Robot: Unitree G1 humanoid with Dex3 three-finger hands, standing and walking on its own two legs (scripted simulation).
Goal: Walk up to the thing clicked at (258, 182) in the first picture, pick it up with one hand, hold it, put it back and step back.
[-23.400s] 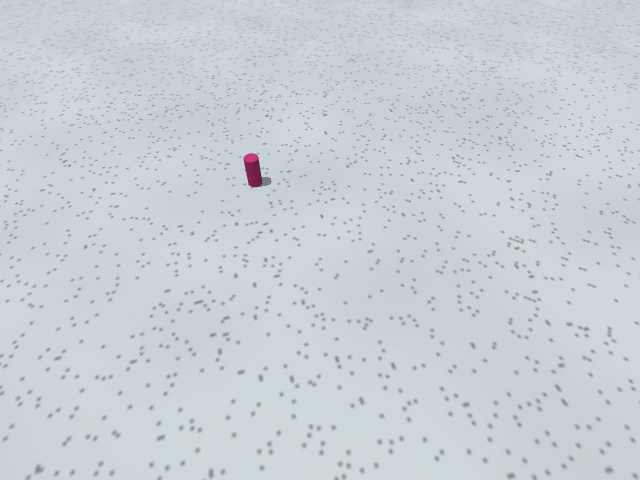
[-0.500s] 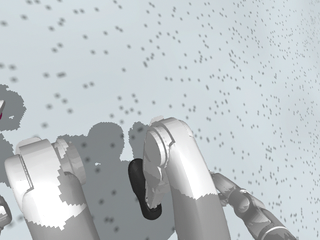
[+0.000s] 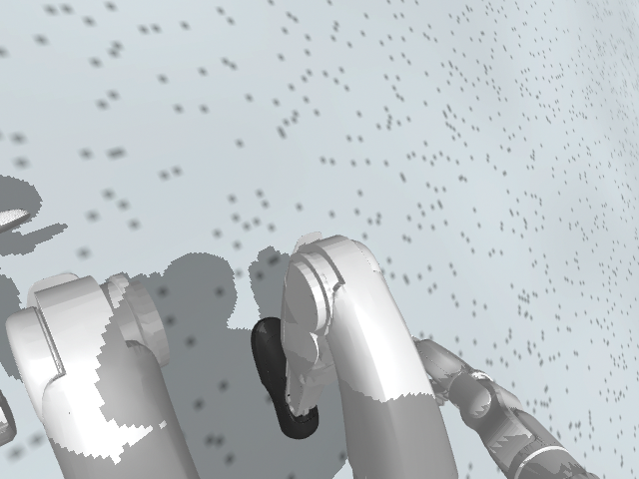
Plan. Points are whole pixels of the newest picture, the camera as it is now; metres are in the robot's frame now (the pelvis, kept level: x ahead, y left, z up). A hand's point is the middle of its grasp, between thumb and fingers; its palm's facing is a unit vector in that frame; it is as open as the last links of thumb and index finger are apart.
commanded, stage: open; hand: left
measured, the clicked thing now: out of the picture +0.42 +0.30 -0.21
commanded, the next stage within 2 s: withdraw in 0.08 s
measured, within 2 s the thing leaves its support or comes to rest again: neither
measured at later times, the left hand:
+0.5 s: hand out of the picture +0.42 +0.34 -0.13, palm faces +0.44 -0.90 -0.04, open 16.8 cm
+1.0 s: hand out of the picture +0.34 +0.42 -0.02, palm faces +0.42 -0.82 -0.39, open 17.2 cm
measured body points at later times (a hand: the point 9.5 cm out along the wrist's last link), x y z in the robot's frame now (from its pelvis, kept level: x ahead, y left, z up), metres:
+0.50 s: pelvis +0.00 +0.00 +0.00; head +0.22 +0.18 +0.35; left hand +0.39 +0.38 -0.12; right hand +0.18 -0.24 -0.04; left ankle +0.08 +0.13 -0.25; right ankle +0.13 -0.13 -0.25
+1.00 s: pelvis +0.01 -0.01 +0.06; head +0.19 +0.11 +0.46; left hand +0.32 +0.46 +0.01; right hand +0.20 -0.24 -0.04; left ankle +0.08 +0.13 -0.25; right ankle +0.13 -0.13 -0.25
